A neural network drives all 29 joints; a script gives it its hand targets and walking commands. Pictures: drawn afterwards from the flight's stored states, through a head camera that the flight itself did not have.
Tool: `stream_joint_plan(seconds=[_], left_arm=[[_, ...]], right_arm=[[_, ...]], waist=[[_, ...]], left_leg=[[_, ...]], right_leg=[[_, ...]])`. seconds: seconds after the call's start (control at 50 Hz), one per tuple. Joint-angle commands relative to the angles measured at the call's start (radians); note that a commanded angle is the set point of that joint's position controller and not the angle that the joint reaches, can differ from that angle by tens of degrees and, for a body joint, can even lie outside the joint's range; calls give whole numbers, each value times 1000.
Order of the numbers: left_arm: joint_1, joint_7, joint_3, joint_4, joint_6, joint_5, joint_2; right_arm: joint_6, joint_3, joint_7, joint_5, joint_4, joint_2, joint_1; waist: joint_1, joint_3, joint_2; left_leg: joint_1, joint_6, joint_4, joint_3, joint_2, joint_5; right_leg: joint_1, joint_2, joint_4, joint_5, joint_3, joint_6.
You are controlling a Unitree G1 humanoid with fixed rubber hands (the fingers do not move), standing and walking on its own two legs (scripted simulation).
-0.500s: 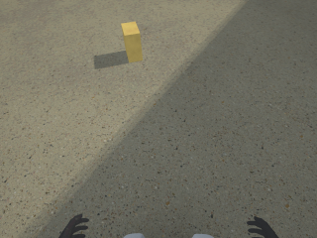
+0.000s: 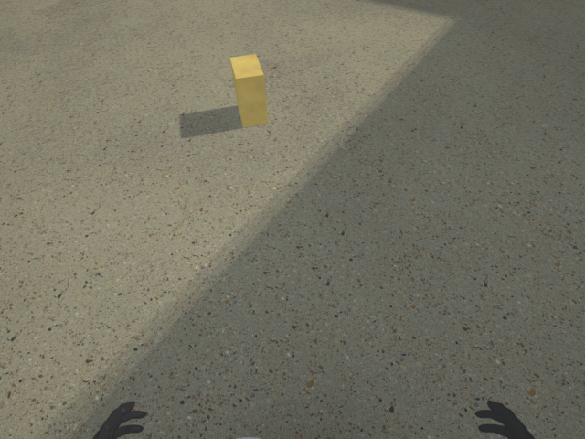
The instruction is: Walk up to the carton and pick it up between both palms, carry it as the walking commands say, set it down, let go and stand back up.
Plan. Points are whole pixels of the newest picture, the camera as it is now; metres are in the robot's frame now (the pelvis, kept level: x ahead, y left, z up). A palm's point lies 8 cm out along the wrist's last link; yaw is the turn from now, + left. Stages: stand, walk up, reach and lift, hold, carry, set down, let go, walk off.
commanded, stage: stand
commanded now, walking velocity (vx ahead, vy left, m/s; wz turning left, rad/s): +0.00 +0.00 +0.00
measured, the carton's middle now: (249, 91) +1.92 +0.30 -0.60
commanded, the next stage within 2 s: walk up in 0.60 s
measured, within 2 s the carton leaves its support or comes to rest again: neither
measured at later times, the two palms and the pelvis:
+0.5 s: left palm out of the picture +0.10 +0.29 -0.09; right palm out of the picture +0.10 -0.29 -0.09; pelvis +0.00 +0.00 +0.02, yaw +0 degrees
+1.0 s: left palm out of the picture +0.08 +0.34 -0.07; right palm out of the picture +0.12 -0.30 -0.07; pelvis +0.02 +0.01 +0.03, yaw +4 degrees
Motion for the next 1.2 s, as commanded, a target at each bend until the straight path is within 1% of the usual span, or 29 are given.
stream_joint_plan(seconds=[0.0,0.22,0.42,0.44,0.52,0.56,0.6,0.64,0.76,0.78,0.8,0.82,0.84,0.86,0.88,0.9,0.92,0.96,0.98,1.0,1.02,1.04,1.06,1.08,1.1,1.12,1.14,1.16,1.18], left_arm=[[-58,11,50,-50,-28,-5,205],[-79,10,31,33,-24,-11,200],[-112,8,23,102,-22,-14,203],[-109,8,21,108,-21,-15,195],[-124,8,22,130,-20,-13,196],[-127,7,21,138,-19,-12,198],[-130,7,19,147,-19,-13,195],[-134,7,20,153,-18,-12,194],[-135,7,26,172,-16,-12,203],[-47,-25,92,86,-46,9,339],[-7,-33,105,104,-54,21,352],[35,-32,119,111,-60,26,384],[60,-29,128,94,-67,25,402],[34,-25,130,63,-77,25,379],[4,-29,130,42,-79,20,372],[12,-31,134,33,-82,26,374],[-11,-33,132,24,-84,31,370],[-79,-46,133,-13,-78,32,373],[-119,-53,132,-26,-71,31,374],[-148,-57,127,-31,-65,29,366],[-145,-56,112,-38,-57,32,329],[-125,-55,98,-49,-49,36,284],[-124,-57,74,-81,-49,27,189],[-143,-53,83,-93,-45,9,232],[-136,-57,95,-83,-48,3,312],[-66,-66,95,-52,-53,-8,329],[-24,-70,97,-32,-55,-10,338],[19,-75,100,-13,-53,-3,334],[52,-82,106,6,-49,-5,330]], right_arm=[[-25,-47,-11,6,-51,-194,-49],[-24,-35,-10,10,33,-197,-59],[-18,-24,-11,15,103,-194,-75],[-18,-24,-12,14,109,-197,-79],[-19,-19,-12,16,127,-187,-84],[-19,-19,-12,16,138,-190,-86],[-19,-20,-12,16,147,-196,-89],[-18,-20,-12,15,153,-195,-91],[-14,-18,-12,14,172,-189,-97],[-27,-88,30,3,101,-317,-18],[-24,-93,50,-7,93,-309,-91],[-17,-89,60,-9,57,-275,-169],[-15,-81,69,-9,27,-250,-215],[-24,-82,72,-9,21,-242,-223],[-29,-94,80,-1,27,-259,-184],[-35,-103,88,5,27,-275,-160],[-37,-109,98,6,23,-282,-159],[-32,-115,117,1,35,-261,-69],[-29,-124,121,6,53,-254,-1],[-28,-138,121,10,79,-259,80],[-27,-154,112,6,116,-278,167],[-30,-174,95,3,153,-319,300],[-34,-192,69,-16,171,-411,426],[-51,-174,60,-8,74,-417,232],[-58,-168,51,16,28,-409,141],[-69,-163,49,33,26,-420,114],[-81,-156,45,29,26,-401,115],[-85,-146,43,25,16,-388,97],[-84,-140,49,15,-4,-393,69]], waist=[[-3,-108,-7],[-4,-118,-1],[-4,-101,-16],[-4,-98,1],[-4,-86,1],[-3,-86,-13],[-3,-82,3],[-3,-83,-11],[-5,-82,-13],[5,-220,-8],[40,-128,-36],[77,-50,-129],[102,5,-191],[96,51,-122],[79,51,-87],[74,37,-124],[50,26,-144],[-15,3,-213],[-54,-12,-218],[-97,-27,-199],[-132,-39,-99],[-186,-81,73],[-238,-89,440],[-163,-24,299],[-108,47,152],[-80,1,116],[-55,-44,68],[-31,-49,72],[-17,-28,115]], left_leg=[[44,68,-176,-105,83,199],[106,60,-239,-107,98,273],[158,46,-315,-101,107,318],[154,44,-327,-106,107,309],[166,37,-367,-105,110,297],[170,32,-380,-108,111,297],[176,32,-391,-106,111,296],[184,29,-402,-105,115,304],[193,24,-419,-104,117,281],[146,101,-321,-124,78,-233],[-74,102,-245,-114,64,-317],[-291,62,-114,0,8,-209],[-407,35,85,14,10,-58],[-427,23,111,-44,75,-14],[-393,17,93,-49,105,-20],[-360,16,50,-29,118,-48],[-294,10,24,-18,116,-51],[-93,6,-45,42,98,-33],[46,5,-95,83,79,-2],[207,0,-133,119,52,73],[346,-2,-143,134,6,65],[544,44,-190,72,0,-35],[556,137,-467,-359,244,-484],[383,227,-649,-710,372,-663],[274,243,-649,-631,384,-620],[306,233,-590,-554,366,-452],[305,209,-548,-471,325,-334],[218,198,-552,-391,300,-326],[101,205,-573,-333,275,-377]], right_leg=[[46,-81,-182,169,116,-75],[106,-91,-245,233,105,-64],[151,-102,-327,267,104,-49],[159,-99,-336,263,101,-46],[177,-102,-369,251,102,-43],[190,-102,-383,251,97,-37],[196,-106,-397,250,102,-38],[198,-104,-406,249,96,-35],[210,-109,-433,239,93,-31],[268,-110,-372,-253,101,-95],[294,-157,-398,-438,196,-128],[379,-248,-517,-578,316,-182],[395,-378,-631,-606,448,-226],[378,-415,-623,-396,437,-253],[358,-404,-603,-318,399,-257],[338,-399,-618,-336,371,-263],[280,-381,-629,-319,317,-250],[145,-321,-608,-303,172,-204],[40,-286,-584,-304,109,-183],[-87,-250,-524,-336,51,-161],[-205,-193,-368,-375,-12,-140],[-380,-132,-89,-373,-76,-113],[-555,3,368,-322,-145,-81],[-596,33,498,-176,79,-64],[-554,-52,492,-62,116,-59],[-488,-111,447,17,120,-50],[-433,-126,415,69,118,-42],[-369,-126,368,81,89,-38],[-300,-115,325,73,52,-22]])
